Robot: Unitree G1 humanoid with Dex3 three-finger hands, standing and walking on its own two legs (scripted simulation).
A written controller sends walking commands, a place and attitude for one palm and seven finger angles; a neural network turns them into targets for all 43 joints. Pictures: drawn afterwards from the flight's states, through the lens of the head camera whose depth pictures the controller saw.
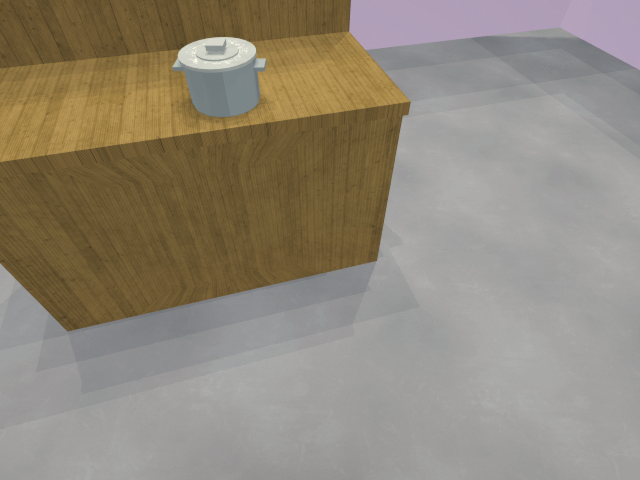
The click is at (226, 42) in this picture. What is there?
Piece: lid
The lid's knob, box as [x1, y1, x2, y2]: [205, 39, 226, 50]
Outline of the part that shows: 205,47 206,50 223,50 226,44 225,39 208,39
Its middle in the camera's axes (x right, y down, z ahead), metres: -0.26 -0.47 +0.94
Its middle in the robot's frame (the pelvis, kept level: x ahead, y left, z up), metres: +1.03 +0.31 +0.09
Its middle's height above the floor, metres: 0.87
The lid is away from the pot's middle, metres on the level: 0.00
